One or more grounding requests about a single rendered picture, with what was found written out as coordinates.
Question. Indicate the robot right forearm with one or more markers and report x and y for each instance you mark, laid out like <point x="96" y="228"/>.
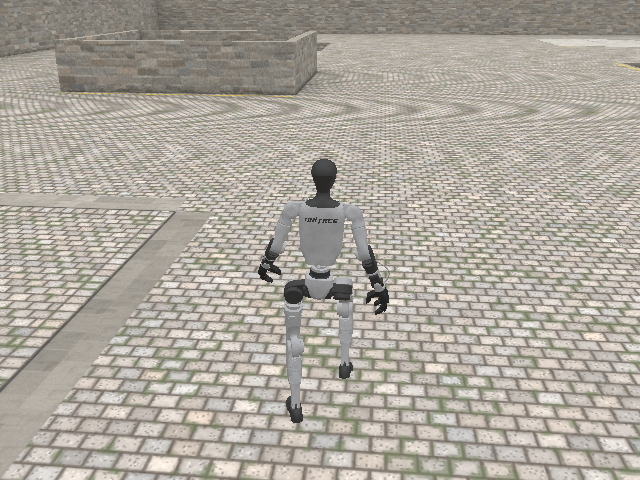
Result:
<point x="373" y="272"/>

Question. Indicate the left robot thigh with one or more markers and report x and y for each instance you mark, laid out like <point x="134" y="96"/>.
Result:
<point x="294" y="292"/>

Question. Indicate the robot left upper arm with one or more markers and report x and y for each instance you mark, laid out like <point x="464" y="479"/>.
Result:
<point x="290" y="211"/>

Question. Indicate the robot left forearm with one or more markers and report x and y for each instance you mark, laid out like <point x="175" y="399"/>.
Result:
<point x="269" y="257"/>

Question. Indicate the robot left hand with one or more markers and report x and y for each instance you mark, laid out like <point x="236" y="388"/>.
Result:
<point x="262" y="272"/>

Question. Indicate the robot right upper arm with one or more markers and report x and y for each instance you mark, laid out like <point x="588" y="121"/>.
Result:
<point x="354" y="214"/>

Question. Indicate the robot right hand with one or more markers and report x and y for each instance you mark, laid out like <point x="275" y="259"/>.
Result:
<point x="383" y="300"/>

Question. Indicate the right robot shin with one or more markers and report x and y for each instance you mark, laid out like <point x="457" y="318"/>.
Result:
<point x="345" y="335"/>

